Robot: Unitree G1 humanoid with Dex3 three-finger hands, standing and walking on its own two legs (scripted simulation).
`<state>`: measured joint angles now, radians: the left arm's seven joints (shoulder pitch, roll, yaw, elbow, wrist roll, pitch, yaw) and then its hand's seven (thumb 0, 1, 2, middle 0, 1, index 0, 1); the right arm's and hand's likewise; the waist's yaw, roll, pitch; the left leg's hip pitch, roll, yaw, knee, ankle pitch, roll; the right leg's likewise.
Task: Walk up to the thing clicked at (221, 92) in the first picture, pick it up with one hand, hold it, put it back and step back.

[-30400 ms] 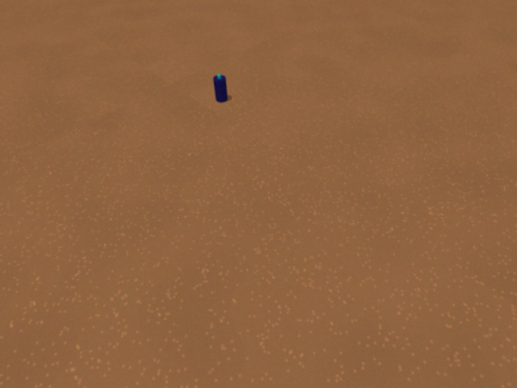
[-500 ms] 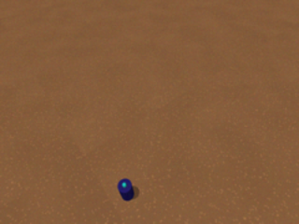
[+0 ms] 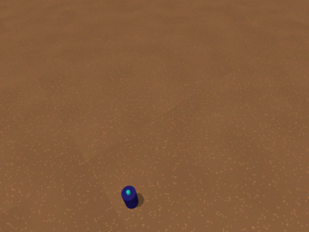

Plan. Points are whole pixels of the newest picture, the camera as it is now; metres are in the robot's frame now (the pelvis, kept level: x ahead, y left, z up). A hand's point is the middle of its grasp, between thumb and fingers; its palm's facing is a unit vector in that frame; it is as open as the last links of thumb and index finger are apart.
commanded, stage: stand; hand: left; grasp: from the side
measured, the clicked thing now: (130, 196) +0.43 +0.20 -0.69
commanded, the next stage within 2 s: step back in 0.20 s
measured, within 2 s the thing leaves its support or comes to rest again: neither
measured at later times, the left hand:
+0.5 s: hand out of the picture +0.09 +0.30 -0.18, palm faces +0.00 -0.93 -0.37, open 7.4 cm
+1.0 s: hand out of the picture -0.01 +0.29 -0.16, palm faces -0.06 -0.92 -0.38, open 7.4 cm
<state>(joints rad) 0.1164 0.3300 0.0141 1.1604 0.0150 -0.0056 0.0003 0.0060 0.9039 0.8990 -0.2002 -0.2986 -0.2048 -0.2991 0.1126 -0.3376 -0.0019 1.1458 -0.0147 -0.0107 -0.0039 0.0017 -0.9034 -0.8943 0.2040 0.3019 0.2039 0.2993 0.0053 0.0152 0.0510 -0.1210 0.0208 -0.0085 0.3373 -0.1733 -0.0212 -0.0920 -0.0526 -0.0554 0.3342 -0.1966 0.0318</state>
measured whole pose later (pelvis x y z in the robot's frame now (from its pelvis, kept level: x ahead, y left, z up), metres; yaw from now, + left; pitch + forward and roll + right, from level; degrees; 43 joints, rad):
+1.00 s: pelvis -0.12 +0.04 -0.02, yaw -3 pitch -2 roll +0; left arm 0.15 0.34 0.06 0.86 0.02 0.03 0.01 0.01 0.90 0.90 -0.20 -0.30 -0.21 -0.30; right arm 0.14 -0.38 -0.05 0.88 0.01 0.05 -0.02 0.00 -0.90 -0.89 0.21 0.30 0.21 0.30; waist 0.00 0.02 0.17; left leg -0.47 -0.11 -0.10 1.10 -0.51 0.01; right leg -0.29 0.00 0.05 0.66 -0.34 -0.02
